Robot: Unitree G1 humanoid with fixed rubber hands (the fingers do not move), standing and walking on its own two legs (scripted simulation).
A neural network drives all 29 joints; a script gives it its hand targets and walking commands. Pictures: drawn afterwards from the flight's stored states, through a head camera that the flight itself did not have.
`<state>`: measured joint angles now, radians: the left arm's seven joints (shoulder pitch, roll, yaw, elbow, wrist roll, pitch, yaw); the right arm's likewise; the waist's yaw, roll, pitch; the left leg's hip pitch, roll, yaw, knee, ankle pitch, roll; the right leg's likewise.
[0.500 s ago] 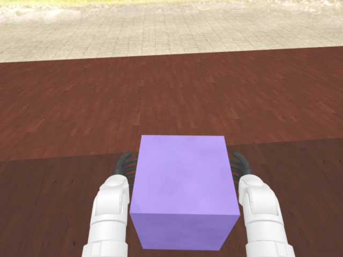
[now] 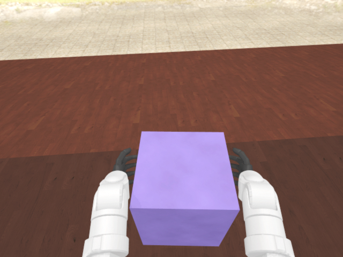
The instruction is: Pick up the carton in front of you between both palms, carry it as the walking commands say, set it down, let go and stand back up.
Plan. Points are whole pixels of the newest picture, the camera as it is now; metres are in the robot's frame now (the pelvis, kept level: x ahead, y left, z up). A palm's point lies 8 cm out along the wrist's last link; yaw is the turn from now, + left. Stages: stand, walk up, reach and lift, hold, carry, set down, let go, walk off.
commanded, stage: carry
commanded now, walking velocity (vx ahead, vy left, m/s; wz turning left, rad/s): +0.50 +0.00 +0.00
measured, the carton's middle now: (181, 190) +0.30 +0.00 -0.02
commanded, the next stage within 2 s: none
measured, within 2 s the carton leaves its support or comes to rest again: neither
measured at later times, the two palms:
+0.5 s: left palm (116, 133) +0.42 +0.18 +0.08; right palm (223, 128) +0.43 -0.12 +0.08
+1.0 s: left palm (129, 78) +0.74 +0.19 +0.07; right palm (205, 77) +0.74 -0.11 +0.07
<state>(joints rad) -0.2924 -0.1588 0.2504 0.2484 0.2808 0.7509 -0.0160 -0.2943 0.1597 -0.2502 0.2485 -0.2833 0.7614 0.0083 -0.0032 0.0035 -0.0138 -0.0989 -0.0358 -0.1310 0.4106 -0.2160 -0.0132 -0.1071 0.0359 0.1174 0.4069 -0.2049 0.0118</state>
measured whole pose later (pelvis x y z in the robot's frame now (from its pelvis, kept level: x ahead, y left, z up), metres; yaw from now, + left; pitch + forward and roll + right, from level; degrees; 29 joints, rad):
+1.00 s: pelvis +0.48 +0.04 -0.02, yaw +1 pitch +4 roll -2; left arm -0.16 -0.13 0.11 -0.36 0.12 1.20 0.09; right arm -0.17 0.14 -0.12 -0.34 -0.10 1.21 -0.09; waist -0.03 0.02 -0.09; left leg 0.10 0.05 0.18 0.29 -0.44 -0.01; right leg -0.56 -0.03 -0.23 0.52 -0.07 -0.03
